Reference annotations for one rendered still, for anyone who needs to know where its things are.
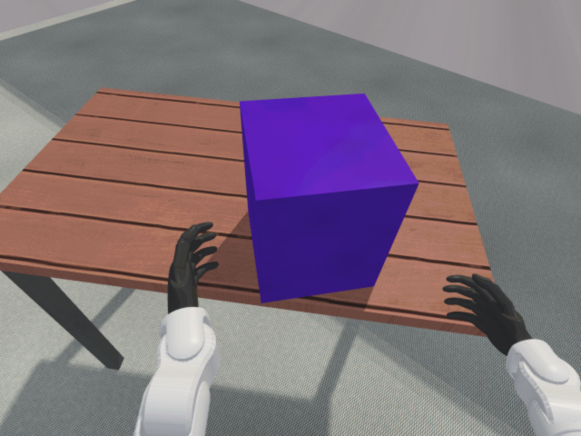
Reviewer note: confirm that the table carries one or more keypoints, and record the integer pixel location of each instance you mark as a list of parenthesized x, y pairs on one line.
[(107, 199)]

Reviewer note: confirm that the robot left hand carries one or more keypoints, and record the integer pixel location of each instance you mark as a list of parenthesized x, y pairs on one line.
[(183, 275)]

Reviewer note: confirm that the robot left forearm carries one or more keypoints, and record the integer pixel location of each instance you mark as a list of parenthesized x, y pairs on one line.
[(176, 402)]

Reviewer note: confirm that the robot right forearm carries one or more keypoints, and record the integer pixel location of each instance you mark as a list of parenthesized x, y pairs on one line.
[(549, 387)]

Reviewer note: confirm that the robot right hand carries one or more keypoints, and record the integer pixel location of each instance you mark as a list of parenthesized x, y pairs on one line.
[(495, 314)]

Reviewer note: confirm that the carton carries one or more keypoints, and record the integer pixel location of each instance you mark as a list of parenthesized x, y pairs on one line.
[(327, 190)]

